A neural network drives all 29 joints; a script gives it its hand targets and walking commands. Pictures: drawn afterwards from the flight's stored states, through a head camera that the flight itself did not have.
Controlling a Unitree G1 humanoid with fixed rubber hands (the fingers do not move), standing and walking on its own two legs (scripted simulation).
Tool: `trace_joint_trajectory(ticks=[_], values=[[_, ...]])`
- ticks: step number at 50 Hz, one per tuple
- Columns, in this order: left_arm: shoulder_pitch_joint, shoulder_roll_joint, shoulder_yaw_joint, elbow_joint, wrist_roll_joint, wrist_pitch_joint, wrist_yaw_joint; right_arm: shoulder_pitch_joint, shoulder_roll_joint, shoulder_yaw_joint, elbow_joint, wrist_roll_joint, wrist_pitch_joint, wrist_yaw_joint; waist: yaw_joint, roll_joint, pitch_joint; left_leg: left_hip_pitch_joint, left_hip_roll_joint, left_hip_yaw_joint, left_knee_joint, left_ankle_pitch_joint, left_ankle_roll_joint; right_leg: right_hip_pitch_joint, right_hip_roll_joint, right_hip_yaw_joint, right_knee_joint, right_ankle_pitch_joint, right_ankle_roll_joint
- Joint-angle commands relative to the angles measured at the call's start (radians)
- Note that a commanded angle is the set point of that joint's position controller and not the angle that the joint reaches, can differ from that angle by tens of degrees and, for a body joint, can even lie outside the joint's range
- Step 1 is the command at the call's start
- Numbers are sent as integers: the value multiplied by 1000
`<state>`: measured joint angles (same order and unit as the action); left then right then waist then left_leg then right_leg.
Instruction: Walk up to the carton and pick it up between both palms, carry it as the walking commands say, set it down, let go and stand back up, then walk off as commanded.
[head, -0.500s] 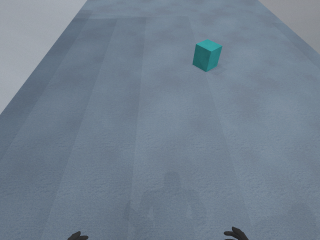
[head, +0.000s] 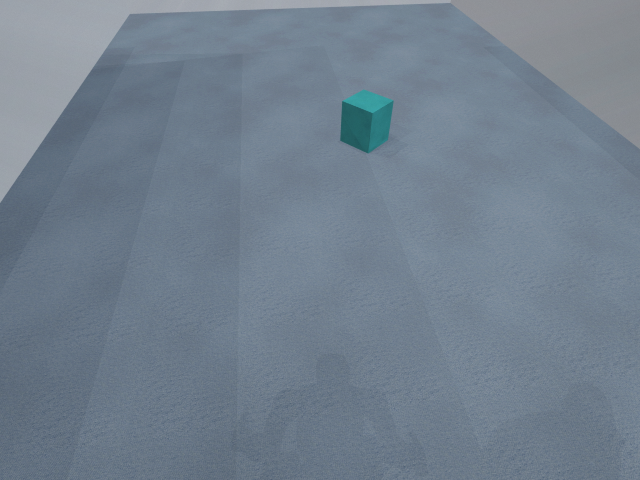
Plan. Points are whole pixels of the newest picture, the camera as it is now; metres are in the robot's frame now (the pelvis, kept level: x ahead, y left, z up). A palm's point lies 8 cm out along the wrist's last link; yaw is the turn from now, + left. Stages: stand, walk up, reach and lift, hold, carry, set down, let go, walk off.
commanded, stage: walk up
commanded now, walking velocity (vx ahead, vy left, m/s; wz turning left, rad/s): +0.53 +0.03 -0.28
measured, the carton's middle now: (366, 121) +2.13 -0.40 -0.65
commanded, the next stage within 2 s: none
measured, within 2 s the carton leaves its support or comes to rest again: neither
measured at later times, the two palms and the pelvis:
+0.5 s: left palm out of the picture +0.11 +0.20 -0.12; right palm (443, 326) +0.41 -0.24 -0.12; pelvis +0.23 -0.02 -0.01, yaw -7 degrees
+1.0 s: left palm (240, 243) +0.65 +0.14 -0.13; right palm (463, 362) +0.33 -0.25 -0.10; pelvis +0.48 -0.05 +0.01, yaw -6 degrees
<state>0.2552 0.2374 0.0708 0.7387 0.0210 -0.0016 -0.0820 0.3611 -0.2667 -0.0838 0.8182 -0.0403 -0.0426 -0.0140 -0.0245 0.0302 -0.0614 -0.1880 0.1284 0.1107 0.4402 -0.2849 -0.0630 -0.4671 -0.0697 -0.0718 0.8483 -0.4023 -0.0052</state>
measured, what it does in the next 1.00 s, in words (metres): walks ahead: right foot, then left foot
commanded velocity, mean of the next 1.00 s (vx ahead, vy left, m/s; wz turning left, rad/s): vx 0.50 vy -0.04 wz -0.11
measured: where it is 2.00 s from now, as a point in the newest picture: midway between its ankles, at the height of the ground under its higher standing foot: (343, 293)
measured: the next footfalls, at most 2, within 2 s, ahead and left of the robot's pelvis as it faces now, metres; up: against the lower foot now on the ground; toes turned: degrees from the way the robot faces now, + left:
right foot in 0.06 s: +0.06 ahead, -0.14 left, +0.00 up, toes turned -8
left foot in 0.54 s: +0.43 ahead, +0.07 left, +0.00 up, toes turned +0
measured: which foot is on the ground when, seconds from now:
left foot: down 0.00-0.04, up 0.06-0.52, down 0.54-1.00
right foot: up 0.00-0.04, down 0.06-0.52, up 0.54-1.00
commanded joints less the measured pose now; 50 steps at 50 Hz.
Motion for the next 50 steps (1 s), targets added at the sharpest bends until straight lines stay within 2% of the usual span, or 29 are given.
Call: trace_joint_trajectory(ticks=[1, 2, 3, 4, 5, 6, 7, 8, 10, 12, 15, 17, 20, 22, 24, 25, 26, 27, 28, 29, 30, 31, 32, 33, 36, 39, 41, 45, 50], values=[[116, 39, 16, 17, -10, -29, 13, -132, -120, -21, -42, 2, -15, 23, 109, 113, 100, -293, 77, 1, -128, -453, 118, 352, 65, -154, -205, 10, 8], [201, 61, 28, 63, -1, -36, 29, -111, -105, -18, -31, -2, -8, 26, 141, -26, 97, -365, 48, 22, 54, -499, 122, 476, 105, -176, -244, -19, 15], [351, 115, 43, 122, 11, -46, 44, -143, -57, -6, -44, -18, -6, 33, 215, -233, 98, -505, -16, 76, 437, -435, 117, 579, 14, -25, -323, -123, -1], [475, 157, 42, 149, 16, -60, 56, -247, 61, 32, -95, -49, -16, 41, 245, -327, 122, -697, -43, -18, 805, -332, 109, 529, -254, 394, -452, -353, -29], [350, 209, 33, 108, -12, -63, 67, -261, 76, 41, -195, -26, -30, 48, 148, -413, 132, -864, -53, -118, 874, -180, 92, 462, -399, 851, -791, -528, -160], [284, 192, 32, 100, -7, -69, 64, -288, 9, 31, -188, -16, -39, 50, 109, -261, 190, -883, 17, -149, 927, -78, 82, 407, -427, 892, -837, -534, -213], [212, 165, 31, 80, 4, -79, 59, -248, -37, 25, -140, -10, -43, 52, 68, -132, 196, -815, 57, -142, 899, 31, 67, 363, -387, 741, -773, -364, -205], [172, 146, 31, 71, 7, -88, 55, -187, -46, 24, -79, -9, -36, 54, 41, -56, 186, -713, 73, -147, 846, 91, 54, 312, -321, 589, -732, -194, -178], [173, 104, 20, 98, 5, -105, 59, -142, -26, 20, -33, -12, -12, 65, 21, -53, 154, -612, 56, -115, 777, 152, 41, 292, -244, 402, -709, 38, -135], [239, 65, 10, 140, 2, -114, 61, -169, -13, 21, -20, -1, 5, 69, 35, -103, 157, -596, 30, -75, 702, 181, 36, 340, -200, 286, -696, 234, -123], [327, 39, 1, 184, 0, -112, 70, -287, 12, 32, -38, 6, 12, 70, 76, -149, 165, -594, -7, -28, 539, 225, 40, 438, -171, 179, -668, 488, -106], [350, 40, -2, 197, 0, -109, 77, -370, 35, 42, -56, 16, 10, 74, 102, -170, 179, -552, -38, 0, 386, 258, 41, 466, -164, 141, -659, 564, -97], [383, 56, -2, 222, -1, -103, 90, -458, 41, 45, -81, 21, 5, 80, 136, -205, 206, -496, -68, 39, 235, 262, 50, 518, -187, 123, -657, 647, -97], [388, 64, -1, 241, -2, -96, 97, -473, 35, 42, -91, 16, 2, 77, 134, -230, 211, -426, -84, 47, 171, 224, 73, 540, -201, 101, -627, 731, -93], [355, 80, 0, 249, -5, -90, 104, -387, 16, 30, -72, 9, 0, 65, 78, -253, 165, -240, -126, 58, 126, 145, 110, 514, -202, 63, -514, 942, -74], [344, 86, 1, 255, -3, -86, 105, -270, -2, 19, -35, 8, -5, 56, 22, -238, 100, -93, -157, 64, 99, 128, 127, 494, -189, 46, -372, 1009, -65], [327, 83, 1, 253, -2, -84, 104, -90, -31, 3, 27, 1, -12, 45, -54, -201, 3, 134, -152, 55, 89, 138, 148, 400, -147, 21, -168, 929, -53], [328, 51, -1, 242, 0, -82, 100, 92, -113, -19, 67, -15, -23, 32, -127, -80, -101, 364, 51, -187, 75, -26, 185, 169, -78, 10, 150, 550, -40], [400, -90, -24, 209, -24, -81, 92, 145, -241, -38, 69, -20, -33, 35, -91, 213, -239, 517, 374, -702, -108, -101, 270, -82, 64, 59, 462, -118, -15], [394, -14, 9, 216, -29, -85, 92, 85, -214, -41, 82, 14, -28, 41, -57, 157, -223, 424, 348, -829, -229, -117, 278, -110, 42, 163, 516, -3, -28], [343, 8, 16, 221, -26, -83, 94, -43, -138, -19, 73, 20, -34, 40, -13, 80, -75, 283, 311, -656, -206, -54, 255, -129, -9, 142, 514, 77, -29], [277, -10, 9, 224, -10, -84, 92, -82, -67, -4, 79, 24, -44, 40, -11, 6, 12, 148, 263, -527, -198, 97, 239, -110, -41, 128, 475, 116, -29], [253, -19, 13, 233, 7, -77, 88, -84, -28, 7, 97, 21, -51, 35, 7, 1, 46, 69, 218, -431, -197, 197, 212, -76, -65, 127, 435, 134, -27], [247, -26, 15, 234, 21, -65, 80, -64, 9, 17, 116, 19, -54, 29, 23, 24, 61, 19, 194, -367, -201, 272, 196, -51, -71, 120, 406, 150, -23], [195, -41, 12, 221, 24, -31, 60, 36, -22, 15, 160, 12, -60, 15, 39, 34, 71, -2, 187, -284, -192, 408, 175, -66, -63, 101, 346, 192, -3], [89, -42, 2, 189, 24, -9, 41, 92, -30, 17, 173, 8, -57, 8, 30, 85, 104, -12, 164, -216, -219, 382, 159, -155, -66, 70, 281, 292, 17], [12, -29, -1, 170, 21, -7, 30, 123, -14, 24, 175, 9, -57, 9, 11, 113, 134, -11, 152, -189, -248, 335, 152, -198, -72, 50, 212, 368, 27], [-140, -20, -7, 147, 9, -14, 19, 206, -12, 31, 186, 17, -62, 2, -42, 116, 183, 56, 156, -158, -280, 327, 145, -227, -65, 2, 13, 438, 50], [-299, -28, -15, 119, -3, -33, 15, 275, -22, 26, 225, 12, -58, -6, -100, 165, 214, 152, 154, -105, -273, 316, 147, -151, -22, -60, -221, 373, 47]])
